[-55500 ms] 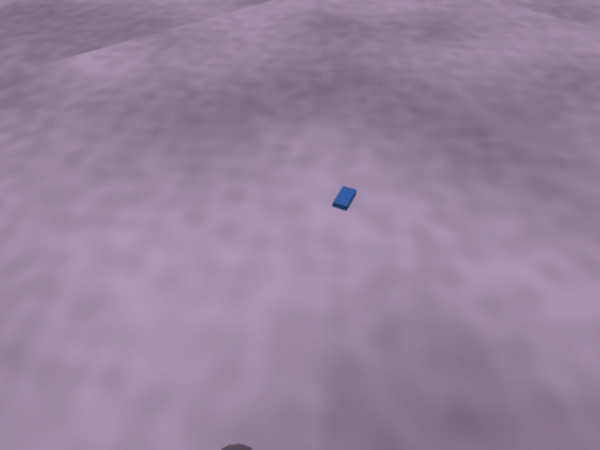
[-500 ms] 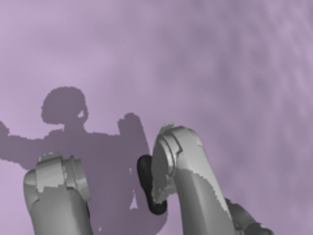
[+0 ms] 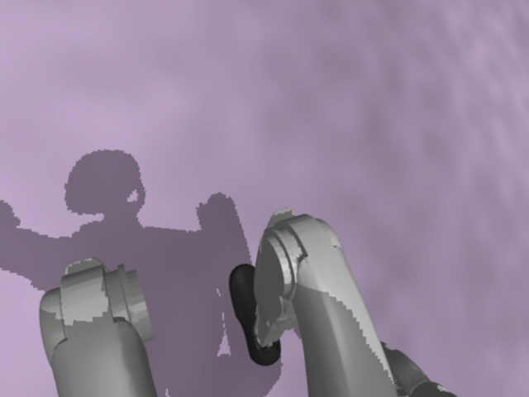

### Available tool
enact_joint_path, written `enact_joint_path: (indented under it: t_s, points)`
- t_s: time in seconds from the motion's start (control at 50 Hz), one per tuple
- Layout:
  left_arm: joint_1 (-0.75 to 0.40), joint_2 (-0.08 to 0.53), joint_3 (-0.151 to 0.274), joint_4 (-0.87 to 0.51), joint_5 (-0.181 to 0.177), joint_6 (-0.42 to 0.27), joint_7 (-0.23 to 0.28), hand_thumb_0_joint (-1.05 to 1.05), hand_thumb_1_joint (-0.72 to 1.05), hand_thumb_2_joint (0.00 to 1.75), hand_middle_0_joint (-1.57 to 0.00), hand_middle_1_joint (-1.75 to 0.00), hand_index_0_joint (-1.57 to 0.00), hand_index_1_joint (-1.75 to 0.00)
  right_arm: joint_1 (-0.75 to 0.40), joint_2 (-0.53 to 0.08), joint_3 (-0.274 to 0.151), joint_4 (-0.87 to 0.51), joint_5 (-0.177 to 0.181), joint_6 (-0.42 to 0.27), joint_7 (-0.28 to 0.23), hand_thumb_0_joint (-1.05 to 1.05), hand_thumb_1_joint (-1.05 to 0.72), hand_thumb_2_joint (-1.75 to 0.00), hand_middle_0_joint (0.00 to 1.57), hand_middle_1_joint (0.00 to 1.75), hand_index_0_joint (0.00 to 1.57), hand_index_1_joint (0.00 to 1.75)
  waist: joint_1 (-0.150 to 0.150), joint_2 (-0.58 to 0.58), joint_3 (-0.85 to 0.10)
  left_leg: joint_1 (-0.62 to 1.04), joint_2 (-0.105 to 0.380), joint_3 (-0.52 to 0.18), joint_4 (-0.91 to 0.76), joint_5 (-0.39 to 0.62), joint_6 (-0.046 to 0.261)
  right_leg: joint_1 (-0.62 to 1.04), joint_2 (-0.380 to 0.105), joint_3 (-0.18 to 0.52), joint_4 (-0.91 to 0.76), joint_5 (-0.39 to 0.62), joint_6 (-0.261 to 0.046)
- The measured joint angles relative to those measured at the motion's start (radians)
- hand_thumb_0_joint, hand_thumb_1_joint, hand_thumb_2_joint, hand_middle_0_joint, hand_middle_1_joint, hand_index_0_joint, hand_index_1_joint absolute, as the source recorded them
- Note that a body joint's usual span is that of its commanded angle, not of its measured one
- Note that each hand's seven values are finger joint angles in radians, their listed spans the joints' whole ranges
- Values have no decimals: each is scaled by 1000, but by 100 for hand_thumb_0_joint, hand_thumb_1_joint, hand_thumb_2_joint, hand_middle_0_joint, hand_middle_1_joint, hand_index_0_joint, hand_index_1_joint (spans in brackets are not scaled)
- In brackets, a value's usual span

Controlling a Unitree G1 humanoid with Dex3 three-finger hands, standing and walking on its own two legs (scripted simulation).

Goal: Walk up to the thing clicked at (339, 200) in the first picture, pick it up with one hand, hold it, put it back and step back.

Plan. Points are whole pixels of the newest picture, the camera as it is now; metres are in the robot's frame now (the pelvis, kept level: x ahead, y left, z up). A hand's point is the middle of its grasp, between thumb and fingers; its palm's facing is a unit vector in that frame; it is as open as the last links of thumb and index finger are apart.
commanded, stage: approach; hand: left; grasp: from above
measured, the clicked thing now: out of the picture +0.50 +0.42 -0.30
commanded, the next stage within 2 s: close in in 1.22 s
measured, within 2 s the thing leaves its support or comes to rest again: neither
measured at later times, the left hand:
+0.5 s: hand out of the picture +0.45 +0.41 -0.17, palm faces -0.53 -0.17 -0.83, open 13.8 cm
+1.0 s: hand out of the picture +0.46 +0.43 -0.16, palm faces -0.45 -0.11 -0.89, open 13.7 cm
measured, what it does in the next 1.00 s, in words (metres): stands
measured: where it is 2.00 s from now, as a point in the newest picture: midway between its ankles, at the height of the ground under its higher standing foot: (201, 362)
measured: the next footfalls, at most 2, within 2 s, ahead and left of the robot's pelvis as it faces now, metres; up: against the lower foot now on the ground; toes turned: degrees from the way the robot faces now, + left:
none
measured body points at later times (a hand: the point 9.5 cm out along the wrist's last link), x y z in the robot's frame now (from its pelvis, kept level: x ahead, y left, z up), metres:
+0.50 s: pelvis +0.00 +0.00 +0.01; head +0.28 +0.12 +0.34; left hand +0.47 +0.42 -0.13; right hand +0.05 -0.27 -0.07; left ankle +0.07 +0.11 -0.28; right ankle +0.13 -0.13 -0.28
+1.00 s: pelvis +0.00 +0.00 +0.01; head +0.26 +0.14 +0.34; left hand +0.48 +0.44 -0.11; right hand +0.07 -0.26 -0.06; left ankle +0.07 +0.11 -0.28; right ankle +0.13 -0.13 -0.28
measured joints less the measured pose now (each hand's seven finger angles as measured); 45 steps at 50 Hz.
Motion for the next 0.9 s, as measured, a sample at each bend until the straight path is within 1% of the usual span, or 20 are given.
enact_joint_path:
  t_s: [0.06, 0.14, 0.18, 0.22, 0.28, 0.36, 0.4, 0.44, 0.5, 0.52, 0.56, 0.6, 0.66, 0.74, 0.78, 0.8, 0.84, 0.9]
  points:
    - [-13, -22, -2, 2, 16, 13, 24, 0, -53, 100, -8, -106, -9, -105, 2, 4, 3, -2, 1, -7, 1, 0, -90, -89, 20, 30, 20, 30, -14, 1, -4, 1, -1, -4, -1, -3, -2, 1, 0, -3, -2, -2, 0]
    - [-25, -37, 22, 8, 40, 50, 61, 0, -52, 99, -8, -107, -10, -105, 12, 3, 5, -19, 9, -15, 2, 0, -90, -89, 20, 30, 20, 30, -39, 9, -13, -5, -2, -6, -6, -3, -5, -5, -1, -6, -7, -1, -6]
    - [-29, -36, 35, 12, 45, 75, 72, 0, -52, 99, -8, -107, -10, -105, 19, -1, 5, -29, 15, -18, 2, 0, -90, -89, 20, 30, 20, 30, -50, 17, -17, -9, -1, -5, -11, -1, -6, -11, 0, -5, -11, 1, -6]
    - [-30, -31, 46, 10, 40, 104, 71, 0, -52, 99, -7, -107, -10, -105, 26, -6, 5, -37, 23, -21, 2, 0, -90, -89, 20, 30, 20, 30, -57, 26, -19, -14, 1, -3, -15, 2, -5, -18, 0, -3, -14, 5, -5]
    - [-29, -23, 46, 11, 10, 150, 51, 0, -52, 98, -7, -107, -10, -104, 36, -15, 3, -44, 34, -23, 1, 0, -90, -89, 20, 30, 20, 30, -58, 41, -15, -18, 3, 4, -23, 8, -3, -25, 1, 4, -18, 10, -2]
    - [-13, -16, 27, 9, -51, 185, -19, 0, -51, 97, -7, -108, -10, -104, 43, -25, 1, -46, 43, -23, -1, 0, -90, -89, 20, 30, 20, 30, -48, 57, 5, -15, 6, 17, -34, 16, 2, -25, 2, 15, -23, 16, 9]
    - [0, -10, 19, 10, -79, 180, -59, 0, -50, 97, -7, -108, -10, -104, 42, -29, 6, -46, 43, -19, -3, 0, -90, -89, 20, 30, 20, 30, -42, 58, 19, -10, 7, 20, -37, 19, 3, -21, 2, 18, -24, 18, 12]
    - [9, -6, 12, 6, -101, 162, -96, 0, -50, 96, -7, -108, -11, -104, 41, -31, 13, -49, 41, -18, -8, 0, -90, -89, 20, 30, 20, 30, -35, 51, 35, -4, 7, 19, -37, 21, 1, -15, 2, 17, -25, 20, 12]
    - [12, -2, 23, -14, -120, 103, -128, 0, -49, 95, -7, -109, -11, -104, 38, -32, 25, -52, 29, -15, -16, 0, -90, -89, 20, 30, 20, 30, -22, 32, 57, 7, 3, 9, -34, 22, -5, -2, 0, 9, -24, 20, 10]
    - [13, -2, 28, -27, -119, 80, -131, 0, -48, 95, -7, -109, -11, -104, 35, -32, 29, -51, 23, -14, -19, 0, -90, -89, 20, 30, 20, 30, -17, 25, 63, 11, 1, 4, -31, 21, -7, 4, 0, 5, -23, 19, 9]
    - [16, -3, 39, -54, -100, 35, -125, 0, -48, 95, -7, -109, -12, -104, 31, -31, 35, -49, 12, -7, -23, 0, -90, -89, 20, 30, 20, 30, -10, 9, 67, 18, -1, -5, -26, 16, -13, 12, -1, -3, -21, 16, 6]
    - [19, -5, 45, -70, -75, 2, -101, 0, -48, 95, -7, -109, -12, -104, 27, -31, 38, -47, 4, 5, -25, 0, -90, -89, 20, 30, 20, 30, -7, -1, 56, 19, -3, -13, -19, 10, -16, 16, -1, -9, -18, 12, 2]
    - [20, -8, 40, -69, -40, -12, -50, 0, -49, 95, -7, -108, -11, -104, 18, -27, 30, -43, -2, 14, -23, 0, -90, -89, 20, 30, 20, 30, -12, -10, 32, 21, -4, -17, -14, 1, -18, 18, -1, -14, -15, 4, -3]
    - [9, -5, 38, -39, 1, 11, 15, 0, -49, 96, -8, -107, -11, -103, 0, -26, 22, -44, 3, 10, -21, 0, -90, -89, 20, 30, 20, 30, -26, -4, 5, 15, -3, -16, -13, -3, -11, 16, -1, -14, -17, 1, -3]
    - [-1, -4, 31, -25, 14, 37, 33, 0, -49, 97, -8, -107, -11, -103, -5, -26, 14, -49, 7, 4, -19, 0, -90, -89, 20, 30, 20, 30, -29, 5, -3, 9, -3, -11, -16, 1, -5, 12, -1, -10, -20, 2, -4]
    - [-8, -5, 27, -19, 15, 52, 37, 0, -49, 97, -8, -106, -11, -103, -6, -26, 11, -50, 9, 0, -18, 0, -90, -89, 20, 30, 20, 30, -31, 9, -6, 6, -2, -7, -17, 3, -2, 9, -1, -8, -21, 4, -5]
    - [-24, -5, 16, -2, 6, 81, 39, 0, -49, 97, -8, -106, -11, -103, -7, -25, 7, -50, 15, -8, -16, 0, -90, -89, 20, 30, 20, 30, -33, 16, -12, -1, -1, 1, -21, 8, 4, 3, -1, -2, -23, 7, -5]
    - [-41, -1, 6, 14, -13, 116, 21, 0, -48, 96, -8, -106, -12, -103, -3, -22, 7, -52, 23, -17, -13, 0, -90, -89, 20, 30, 20, 30, -35, 26, -10, -10, 0, 10, -25, 17, 12, -3, -1, 5, -27, 11, -2]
